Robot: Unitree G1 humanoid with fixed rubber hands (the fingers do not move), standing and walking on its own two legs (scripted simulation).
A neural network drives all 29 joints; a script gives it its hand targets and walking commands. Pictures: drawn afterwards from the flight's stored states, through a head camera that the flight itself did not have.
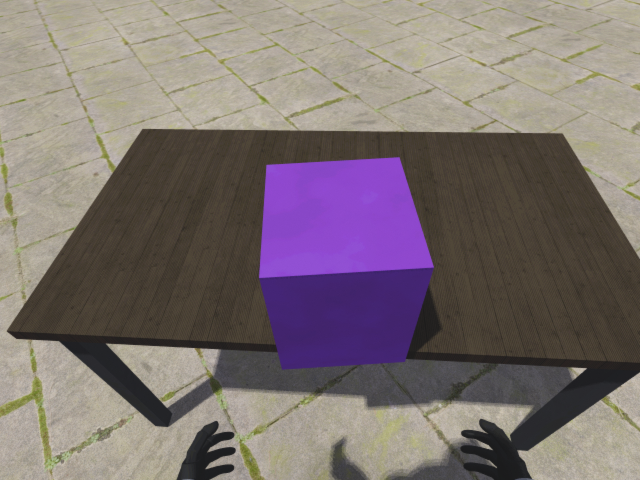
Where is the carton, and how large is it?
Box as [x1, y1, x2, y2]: [259, 157, 433, 369]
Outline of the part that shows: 399,157 266,165 259,279 282,369 404,361 433,266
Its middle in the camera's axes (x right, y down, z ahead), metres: +0.03 +0.04 +0.60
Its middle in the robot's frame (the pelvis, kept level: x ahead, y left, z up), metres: +0.43 -0.01 +0.00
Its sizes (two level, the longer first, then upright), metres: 0.210 0.200 0.250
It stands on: a table, 0.65 m high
